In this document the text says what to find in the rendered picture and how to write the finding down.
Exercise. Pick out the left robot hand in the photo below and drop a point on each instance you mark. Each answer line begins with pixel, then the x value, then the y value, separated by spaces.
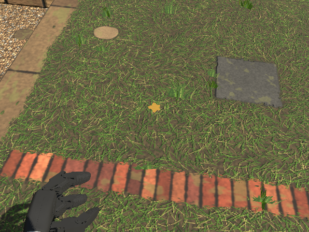
pixel 49 203

